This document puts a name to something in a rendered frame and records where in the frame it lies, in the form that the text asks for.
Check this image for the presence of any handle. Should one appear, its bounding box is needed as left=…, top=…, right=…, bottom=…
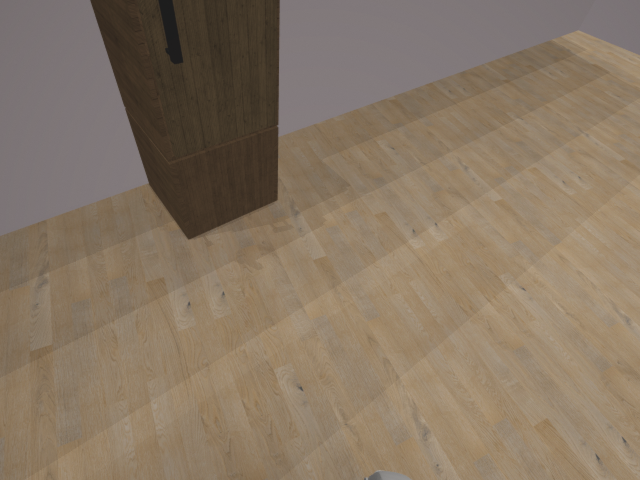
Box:
left=158, top=0, right=183, bottom=64

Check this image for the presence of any cupboard door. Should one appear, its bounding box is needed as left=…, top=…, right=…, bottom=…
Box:
left=137, top=0, right=277, bottom=158

